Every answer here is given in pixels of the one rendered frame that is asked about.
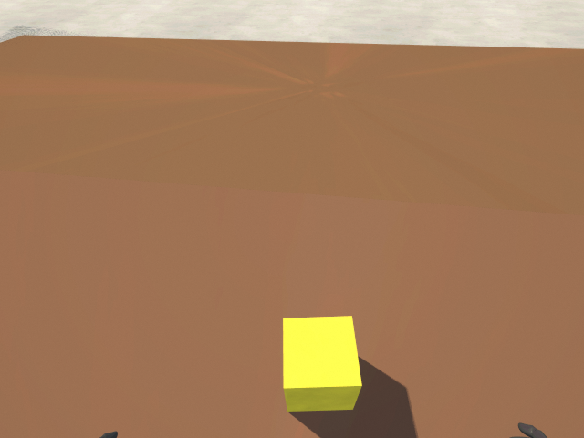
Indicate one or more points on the carton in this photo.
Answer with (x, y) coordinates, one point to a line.
(321, 365)

